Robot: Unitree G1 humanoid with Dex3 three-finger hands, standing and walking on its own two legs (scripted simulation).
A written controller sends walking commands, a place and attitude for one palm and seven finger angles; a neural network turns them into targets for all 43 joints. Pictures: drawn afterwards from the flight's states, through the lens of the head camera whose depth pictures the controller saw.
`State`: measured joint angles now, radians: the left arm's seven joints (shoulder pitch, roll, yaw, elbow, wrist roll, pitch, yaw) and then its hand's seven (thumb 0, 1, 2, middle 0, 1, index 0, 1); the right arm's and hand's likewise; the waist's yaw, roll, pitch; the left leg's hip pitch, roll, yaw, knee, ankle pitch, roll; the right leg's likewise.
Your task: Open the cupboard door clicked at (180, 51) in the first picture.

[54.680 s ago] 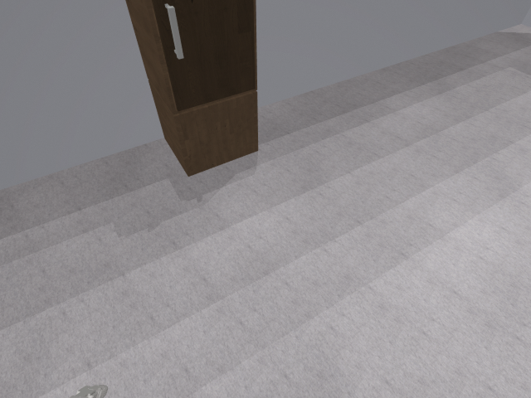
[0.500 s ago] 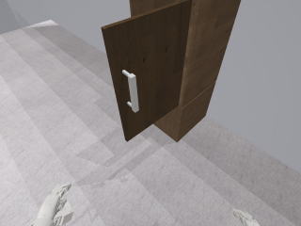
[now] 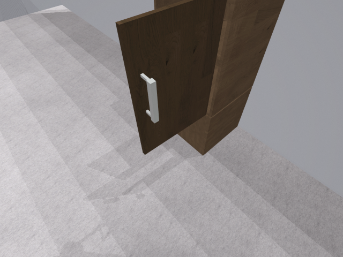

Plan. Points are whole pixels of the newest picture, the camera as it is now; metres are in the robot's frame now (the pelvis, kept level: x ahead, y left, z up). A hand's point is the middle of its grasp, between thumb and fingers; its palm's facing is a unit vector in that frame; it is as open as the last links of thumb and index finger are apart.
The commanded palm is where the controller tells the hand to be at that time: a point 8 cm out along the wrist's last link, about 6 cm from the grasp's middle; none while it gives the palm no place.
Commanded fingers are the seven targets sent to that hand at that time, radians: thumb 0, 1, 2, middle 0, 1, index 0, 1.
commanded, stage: let the arm hang, fingers relaxed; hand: left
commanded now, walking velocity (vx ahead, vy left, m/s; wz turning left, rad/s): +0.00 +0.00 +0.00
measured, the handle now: (149, 99) +0.58 +0.11 +0.00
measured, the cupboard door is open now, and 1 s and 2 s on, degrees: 87 87 87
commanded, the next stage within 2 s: look to check the result in 0.42 s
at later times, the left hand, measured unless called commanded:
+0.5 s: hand out of the picture +0.08 +0.18 -0.16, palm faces -0.01 -0.97 -0.24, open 7.3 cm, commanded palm none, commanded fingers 0.00 0.90 0.90 -0.20 -0.30 -0.20 -0.30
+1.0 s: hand out of the picture +0.07 +0.20 -0.16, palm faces -0.01 -0.96 -0.28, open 7.3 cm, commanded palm none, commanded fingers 0.00 0.90 0.90 -0.20 -0.30 -0.20 -0.30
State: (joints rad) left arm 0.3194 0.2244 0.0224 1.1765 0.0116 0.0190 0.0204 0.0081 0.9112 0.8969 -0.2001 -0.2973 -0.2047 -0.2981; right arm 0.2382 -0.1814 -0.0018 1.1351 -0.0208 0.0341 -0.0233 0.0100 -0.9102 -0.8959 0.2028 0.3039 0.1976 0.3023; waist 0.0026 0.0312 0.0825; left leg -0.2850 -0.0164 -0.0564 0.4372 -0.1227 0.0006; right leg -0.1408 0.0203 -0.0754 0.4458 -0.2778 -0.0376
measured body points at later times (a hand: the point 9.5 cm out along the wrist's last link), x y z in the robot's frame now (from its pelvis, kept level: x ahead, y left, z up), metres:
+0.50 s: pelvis +0.02 -0.02 +0.00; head +0.04 -0.02 +0.45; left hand +0.09 +0.23 -0.15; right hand +0.06 -0.27 -0.15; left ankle +0.07 +0.12 -0.74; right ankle -0.02 -0.10 -0.74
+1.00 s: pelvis +0.03 -0.02 +0.01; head +0.06 -0.03 +0.45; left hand +0.07 +0.25 -0.14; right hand +0.08 -0.27 -0.15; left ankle +0.07 +0.12 -0.74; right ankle -0.02 -0.10 -0.74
